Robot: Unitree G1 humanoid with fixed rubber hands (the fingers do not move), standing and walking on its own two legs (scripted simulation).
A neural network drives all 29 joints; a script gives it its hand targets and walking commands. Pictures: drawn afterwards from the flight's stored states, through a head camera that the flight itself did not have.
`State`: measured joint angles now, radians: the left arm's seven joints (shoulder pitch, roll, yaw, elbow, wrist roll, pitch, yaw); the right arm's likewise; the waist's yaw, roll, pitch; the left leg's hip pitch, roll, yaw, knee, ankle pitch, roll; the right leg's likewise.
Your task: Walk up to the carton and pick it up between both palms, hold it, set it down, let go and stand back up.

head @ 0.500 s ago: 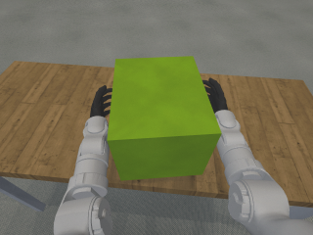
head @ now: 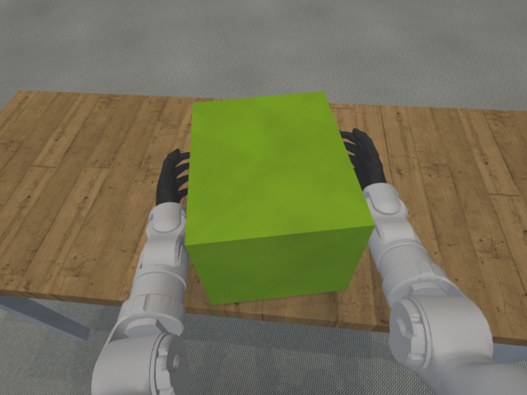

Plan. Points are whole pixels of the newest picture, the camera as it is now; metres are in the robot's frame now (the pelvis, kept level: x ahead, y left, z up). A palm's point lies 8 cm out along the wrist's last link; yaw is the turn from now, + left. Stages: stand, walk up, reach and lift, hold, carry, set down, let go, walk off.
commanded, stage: set down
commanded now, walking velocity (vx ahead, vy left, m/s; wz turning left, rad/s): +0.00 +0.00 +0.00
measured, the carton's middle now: (269, 195) +0.41 +0.06 +0.03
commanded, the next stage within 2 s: none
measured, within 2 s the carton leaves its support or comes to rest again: rests again in 0.08 s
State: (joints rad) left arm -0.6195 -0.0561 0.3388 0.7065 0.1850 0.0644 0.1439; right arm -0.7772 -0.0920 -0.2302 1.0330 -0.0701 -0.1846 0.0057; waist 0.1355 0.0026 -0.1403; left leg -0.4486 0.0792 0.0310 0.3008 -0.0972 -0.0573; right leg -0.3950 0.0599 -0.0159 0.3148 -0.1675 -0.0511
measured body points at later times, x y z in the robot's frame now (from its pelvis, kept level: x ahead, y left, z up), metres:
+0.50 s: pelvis -0.01 +0.00 +0.00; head +0.06 -0.01 +0.44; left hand +0.38 +0.21 +0.05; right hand +0.45 -0.10 +0.06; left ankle +0.01 +0.16 -0.74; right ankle -0.03 -0.08 -0.74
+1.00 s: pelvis -0.01 +0.01 +0.00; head +0.07 +0.00 +0.44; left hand +0.39 +0.21 +0.05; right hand +0.46 -0.10 +0.06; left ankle +0.01 +0.16 -0.74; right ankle -0.03 -0.08 -0.74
